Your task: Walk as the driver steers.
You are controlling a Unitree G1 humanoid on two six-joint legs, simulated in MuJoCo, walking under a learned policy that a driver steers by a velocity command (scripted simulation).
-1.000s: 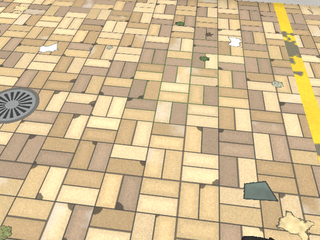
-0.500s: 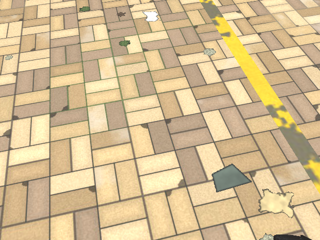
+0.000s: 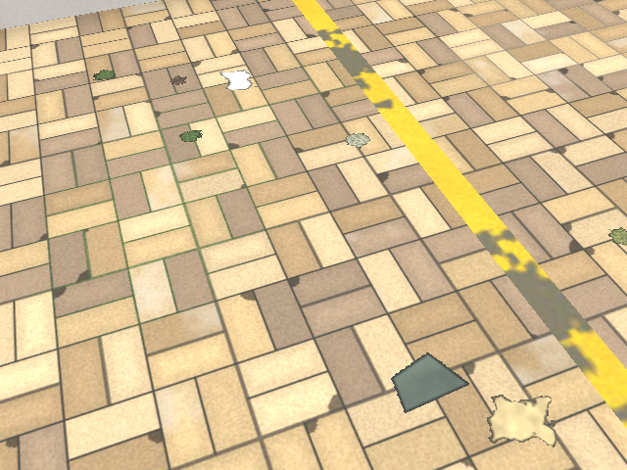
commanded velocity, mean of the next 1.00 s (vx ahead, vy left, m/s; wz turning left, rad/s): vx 0.43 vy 0.00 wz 0.10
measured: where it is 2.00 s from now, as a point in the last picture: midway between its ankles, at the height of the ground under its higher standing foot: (222, 289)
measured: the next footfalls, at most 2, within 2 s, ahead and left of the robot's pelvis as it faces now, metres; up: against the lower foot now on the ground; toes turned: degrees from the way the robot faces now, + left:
left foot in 0.18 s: +0.08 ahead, +0.13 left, +0.00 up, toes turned +1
right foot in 0.66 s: +0.44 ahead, -0.08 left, +0.00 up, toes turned +0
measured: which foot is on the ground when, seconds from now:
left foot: up 0.00-0.16, down 0.18-0.68, up 0.70-1.00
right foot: down 0.00-0.18, up 0.20-0.64, down 0.66-1.00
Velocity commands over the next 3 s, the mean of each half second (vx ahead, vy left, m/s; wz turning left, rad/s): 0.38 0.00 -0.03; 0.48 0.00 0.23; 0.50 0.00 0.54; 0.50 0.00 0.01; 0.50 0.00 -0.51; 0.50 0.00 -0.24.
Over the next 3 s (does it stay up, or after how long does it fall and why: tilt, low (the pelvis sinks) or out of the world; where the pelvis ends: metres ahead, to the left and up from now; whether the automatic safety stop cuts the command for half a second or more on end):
stays up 1.51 0.31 0.01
